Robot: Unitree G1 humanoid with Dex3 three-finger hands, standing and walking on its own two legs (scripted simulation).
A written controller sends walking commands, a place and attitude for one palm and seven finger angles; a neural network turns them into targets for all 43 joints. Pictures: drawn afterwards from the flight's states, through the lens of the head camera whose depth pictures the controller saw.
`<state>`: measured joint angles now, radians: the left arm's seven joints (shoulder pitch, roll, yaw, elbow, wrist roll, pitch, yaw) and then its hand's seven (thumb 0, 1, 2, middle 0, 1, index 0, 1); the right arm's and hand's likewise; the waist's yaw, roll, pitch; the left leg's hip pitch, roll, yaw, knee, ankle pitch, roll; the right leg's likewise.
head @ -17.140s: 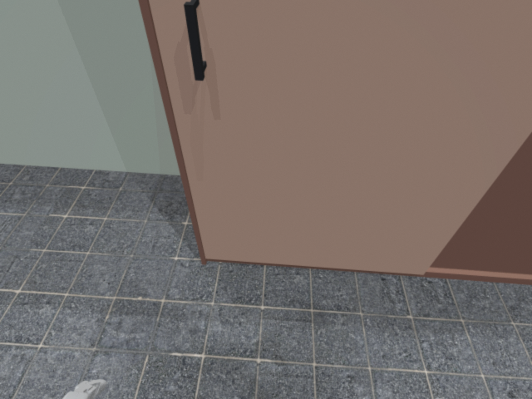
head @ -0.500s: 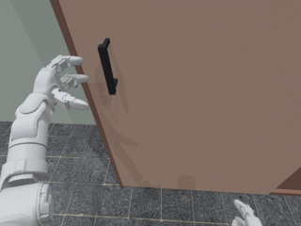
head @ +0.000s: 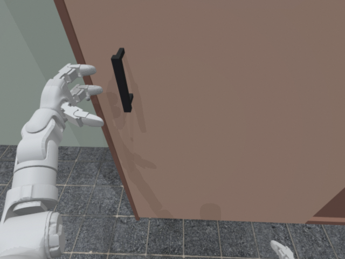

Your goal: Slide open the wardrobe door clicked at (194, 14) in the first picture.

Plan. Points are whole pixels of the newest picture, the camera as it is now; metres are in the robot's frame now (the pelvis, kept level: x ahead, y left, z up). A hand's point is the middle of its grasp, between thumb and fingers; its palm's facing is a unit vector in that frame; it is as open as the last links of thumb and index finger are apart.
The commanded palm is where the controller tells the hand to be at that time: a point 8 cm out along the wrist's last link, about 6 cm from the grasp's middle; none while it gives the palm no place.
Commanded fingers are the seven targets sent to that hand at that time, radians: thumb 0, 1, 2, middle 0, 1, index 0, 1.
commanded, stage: move the hooked fingers beside the handle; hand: left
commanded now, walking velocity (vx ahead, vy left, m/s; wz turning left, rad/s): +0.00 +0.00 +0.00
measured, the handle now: (124, 81) +0.48 +0.14 +0.20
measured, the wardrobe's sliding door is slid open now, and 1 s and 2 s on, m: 0.00 0.00 0.00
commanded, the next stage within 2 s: feel for the door with the fingertips in 1.26 s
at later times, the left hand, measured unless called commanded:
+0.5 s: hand (98, 100) +0.40 +0.19 +0.19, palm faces +0.03 -1.00 -0.01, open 14.0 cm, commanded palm +0.38 +0.24 +0.20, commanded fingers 0.00 -0.50 0.30 -0.30 -1.20 -0.30 -1.20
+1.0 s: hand (92, 95) +0.41 +0.20 +0.21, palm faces +0.04 -1.00 +0.00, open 14.0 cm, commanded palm +0.38 +0.25 +0.20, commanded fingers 0.00 -0.50 0.30 -0.30 -1.20 -0.30 -1.20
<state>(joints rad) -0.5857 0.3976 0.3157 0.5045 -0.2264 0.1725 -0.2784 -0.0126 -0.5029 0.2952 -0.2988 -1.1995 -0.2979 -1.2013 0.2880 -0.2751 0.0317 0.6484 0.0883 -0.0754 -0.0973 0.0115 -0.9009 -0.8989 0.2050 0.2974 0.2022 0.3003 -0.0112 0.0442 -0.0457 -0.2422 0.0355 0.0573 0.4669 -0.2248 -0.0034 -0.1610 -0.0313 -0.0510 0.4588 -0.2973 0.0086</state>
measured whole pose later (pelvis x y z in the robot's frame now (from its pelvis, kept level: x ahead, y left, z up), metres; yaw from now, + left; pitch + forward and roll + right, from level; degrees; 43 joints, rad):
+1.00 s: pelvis +0.00 -0.01 +0.00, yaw +0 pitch +0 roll +0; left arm -0.67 0.40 0.31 0.60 -0.20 0.15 -0.23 -0.01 -0.50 0.29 -0.30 -1.20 -0.30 -1.20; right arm 0.25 -0.26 0.05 0.65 0.08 -0.07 -0.10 0.01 -0.90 -0.90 0.21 0.30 0.20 0.30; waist -0.02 0.03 -0.04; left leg -0.25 0.05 0.05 0.46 -0.21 -0.01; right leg -0.17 -0.02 -0.06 0.45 -0.29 0.00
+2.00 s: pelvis -0.01 -0.01 +0.00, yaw +1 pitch +0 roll +0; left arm -0.71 0.33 0.24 0.61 -0.18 0.21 -0.14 -0.01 -0.50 0.30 -0.30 -1.20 -0.30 -1.20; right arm 0.25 -0.25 0.04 0.66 0.07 -0.03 -0.10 0.01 -0.90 -0.90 0.21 0.30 0.20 0.30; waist -0.02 0.04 -0.04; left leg -0.25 0.04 0.04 0.45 -0.20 -0.01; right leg -0.17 -0.02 -0.06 0.45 -0.28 0.00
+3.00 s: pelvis +0.00 +0.00 +0.00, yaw +0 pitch +2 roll +0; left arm -0.72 0.27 0.21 0.61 -0.17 0.17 -0.11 -0.01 -0.50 0.30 -0.30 -1.20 -0.30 -1.20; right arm 0.27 -0.25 0.03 0.65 0.07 -0.04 -0.08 0.01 -0.90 -0.90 0.21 0.30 0.20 0.30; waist -0.02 0.04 -0.05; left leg -0.27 0.04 0.05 0.47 -0.23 0.00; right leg -0.18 -0.03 -0.05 0.45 -0.29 0.01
